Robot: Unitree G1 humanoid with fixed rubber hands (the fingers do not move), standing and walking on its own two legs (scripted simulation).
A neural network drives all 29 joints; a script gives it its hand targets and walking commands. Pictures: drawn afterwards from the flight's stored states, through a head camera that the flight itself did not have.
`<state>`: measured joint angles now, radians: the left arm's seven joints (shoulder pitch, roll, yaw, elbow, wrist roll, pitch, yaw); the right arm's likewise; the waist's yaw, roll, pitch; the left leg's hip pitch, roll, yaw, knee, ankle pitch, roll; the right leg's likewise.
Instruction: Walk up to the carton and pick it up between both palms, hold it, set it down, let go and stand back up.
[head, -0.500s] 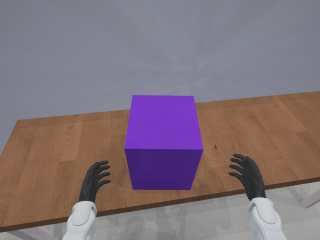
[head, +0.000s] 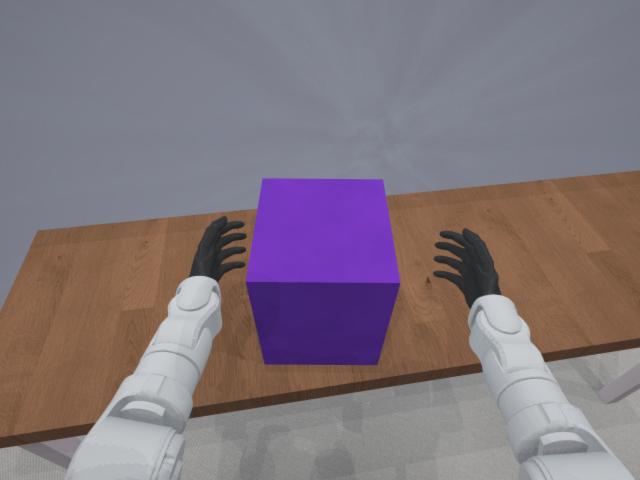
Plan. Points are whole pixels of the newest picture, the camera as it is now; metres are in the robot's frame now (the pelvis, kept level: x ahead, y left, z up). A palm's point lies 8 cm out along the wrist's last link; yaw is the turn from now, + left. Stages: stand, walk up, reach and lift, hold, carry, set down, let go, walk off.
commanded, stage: reach and lift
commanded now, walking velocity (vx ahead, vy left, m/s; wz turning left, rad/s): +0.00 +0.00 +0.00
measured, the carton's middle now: (321, 274) +0.46 +0.03 -0.06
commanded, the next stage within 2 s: none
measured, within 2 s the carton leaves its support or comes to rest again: neither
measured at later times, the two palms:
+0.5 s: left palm (196, 229) +0.42 +0.20 +0.10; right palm (485, 235) +0.41 -0.19 +0.10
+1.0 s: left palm (206, 220) +0.46 +0.20 +0.07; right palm (467, 221) +0.46 -0.19 +0.07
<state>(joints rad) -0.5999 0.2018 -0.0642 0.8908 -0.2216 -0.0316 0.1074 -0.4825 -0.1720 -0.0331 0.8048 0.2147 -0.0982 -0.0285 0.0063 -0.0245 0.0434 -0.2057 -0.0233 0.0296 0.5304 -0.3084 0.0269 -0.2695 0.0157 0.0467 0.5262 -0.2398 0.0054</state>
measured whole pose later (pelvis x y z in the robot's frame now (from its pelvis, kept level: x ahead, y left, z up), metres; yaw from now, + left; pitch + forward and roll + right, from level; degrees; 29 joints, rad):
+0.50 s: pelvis +0.00 +0.00 +0.00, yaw +0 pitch +6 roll +0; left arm -0.89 0.26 -0.06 1.20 -0.27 -0.05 0.07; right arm -0.81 -0.23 -0.03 1.09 0.26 -0.04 -0.08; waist 0.01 -0.02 -0.08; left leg -0.35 -0.02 0.03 0.53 -0.29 0.02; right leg -0.41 0.02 0.04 0.53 -0.22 0.01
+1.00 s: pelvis +0.01 -0.01 -0.01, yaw +0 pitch +18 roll +0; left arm -1.03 0.27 -0.06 1.43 -0.26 -0.27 0.02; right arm -0.94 -0.24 -0.03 1.25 0.26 -0.19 -0.07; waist 0.01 -0.02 -0.18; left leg -0.59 -0.02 0.02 0.55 -0.27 0.00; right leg -0.64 0.02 0.04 0.53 -0.20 0.01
